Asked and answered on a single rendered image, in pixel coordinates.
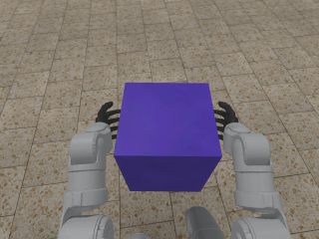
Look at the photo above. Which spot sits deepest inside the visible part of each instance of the robot right hand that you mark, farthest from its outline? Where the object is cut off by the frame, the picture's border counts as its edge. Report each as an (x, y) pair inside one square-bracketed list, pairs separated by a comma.
[(229, 117)]

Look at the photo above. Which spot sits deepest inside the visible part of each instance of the robot left upper arm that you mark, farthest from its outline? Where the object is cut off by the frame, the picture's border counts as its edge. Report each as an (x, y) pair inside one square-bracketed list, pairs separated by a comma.
[(94, 226)]

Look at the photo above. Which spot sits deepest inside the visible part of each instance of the robot right upper arm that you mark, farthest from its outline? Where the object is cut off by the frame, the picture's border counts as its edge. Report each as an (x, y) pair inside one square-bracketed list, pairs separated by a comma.
[(267, 227)]

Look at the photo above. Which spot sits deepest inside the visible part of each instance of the left robot forearm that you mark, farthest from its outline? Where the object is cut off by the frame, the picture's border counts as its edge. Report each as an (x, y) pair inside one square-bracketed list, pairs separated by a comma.
[(86, 166)]

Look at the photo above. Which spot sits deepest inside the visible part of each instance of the right robot forearm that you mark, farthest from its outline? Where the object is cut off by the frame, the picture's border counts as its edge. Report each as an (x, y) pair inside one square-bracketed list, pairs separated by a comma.
[(252, 163)]

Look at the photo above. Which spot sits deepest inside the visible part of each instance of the robot left hand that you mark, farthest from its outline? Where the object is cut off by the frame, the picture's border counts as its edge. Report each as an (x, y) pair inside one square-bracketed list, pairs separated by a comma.
[(103, 116)]

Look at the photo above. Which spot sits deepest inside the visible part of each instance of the right robot thigh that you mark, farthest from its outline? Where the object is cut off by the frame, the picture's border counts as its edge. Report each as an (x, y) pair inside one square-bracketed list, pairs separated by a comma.
[(201, 224)]

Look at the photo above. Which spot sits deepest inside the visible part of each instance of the carton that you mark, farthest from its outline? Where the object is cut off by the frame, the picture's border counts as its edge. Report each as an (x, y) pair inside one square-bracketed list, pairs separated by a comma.
[(167, 138)]

